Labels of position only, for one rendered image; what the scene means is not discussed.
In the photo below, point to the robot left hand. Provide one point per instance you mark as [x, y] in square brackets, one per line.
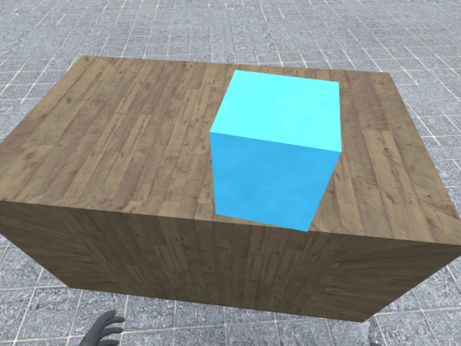
[98, 331]

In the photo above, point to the pedestal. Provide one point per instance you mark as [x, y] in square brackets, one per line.
[107, 183]

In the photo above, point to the carton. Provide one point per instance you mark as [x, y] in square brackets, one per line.
[275, 142]

